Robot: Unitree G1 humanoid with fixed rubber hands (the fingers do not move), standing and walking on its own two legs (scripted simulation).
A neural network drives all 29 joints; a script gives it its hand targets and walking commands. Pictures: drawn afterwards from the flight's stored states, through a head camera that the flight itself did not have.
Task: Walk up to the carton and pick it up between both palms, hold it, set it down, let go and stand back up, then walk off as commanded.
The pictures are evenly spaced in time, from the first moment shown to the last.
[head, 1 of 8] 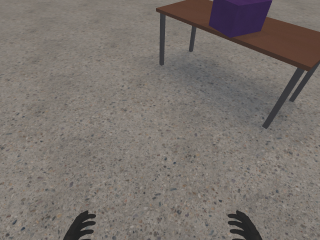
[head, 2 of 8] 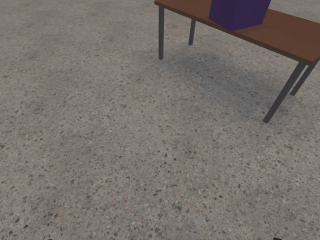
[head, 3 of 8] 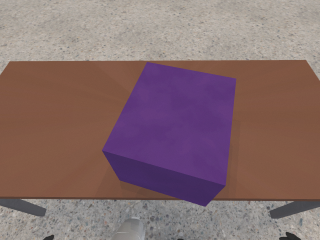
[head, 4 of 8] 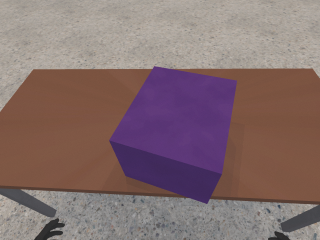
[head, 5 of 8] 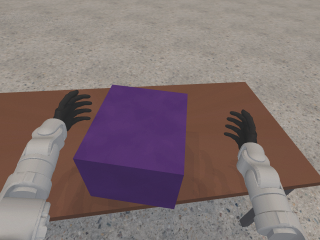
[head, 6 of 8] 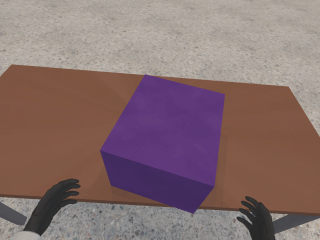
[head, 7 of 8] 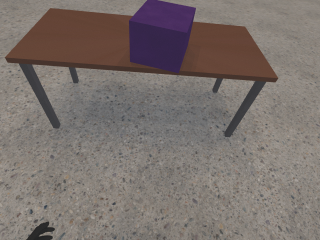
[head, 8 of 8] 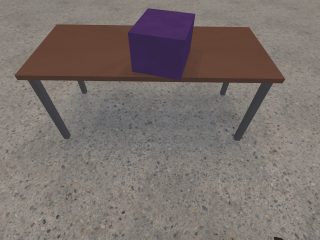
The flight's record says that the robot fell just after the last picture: no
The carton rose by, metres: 0.00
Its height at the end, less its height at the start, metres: +0.00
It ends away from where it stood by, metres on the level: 0.00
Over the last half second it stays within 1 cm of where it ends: yes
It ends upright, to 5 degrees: yes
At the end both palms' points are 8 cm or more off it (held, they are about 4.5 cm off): yes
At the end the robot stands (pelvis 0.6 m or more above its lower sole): yes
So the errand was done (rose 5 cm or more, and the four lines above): no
